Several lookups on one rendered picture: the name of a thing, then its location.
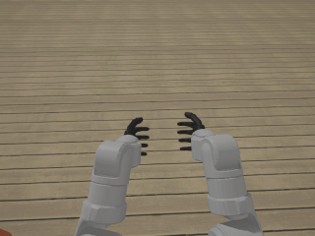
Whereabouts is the robot right hand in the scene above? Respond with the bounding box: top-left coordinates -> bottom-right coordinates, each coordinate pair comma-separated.
177,112 -> 205,151

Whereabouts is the left robot forearm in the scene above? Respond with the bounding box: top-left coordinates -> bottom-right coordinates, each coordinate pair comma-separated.
74,135 -> 142,236

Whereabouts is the right robot forearm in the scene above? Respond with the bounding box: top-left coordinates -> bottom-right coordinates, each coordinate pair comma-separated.
191,129 -> 265,236

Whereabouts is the robot right upper arm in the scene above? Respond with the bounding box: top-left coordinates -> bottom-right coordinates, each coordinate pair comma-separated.
208,217 -> 263,236

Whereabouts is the robot left hand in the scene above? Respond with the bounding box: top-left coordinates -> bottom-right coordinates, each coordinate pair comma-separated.
124,117 -> 150,156

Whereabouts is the robot left upper arm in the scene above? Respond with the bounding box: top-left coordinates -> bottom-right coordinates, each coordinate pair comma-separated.
78,226 -> 122,236

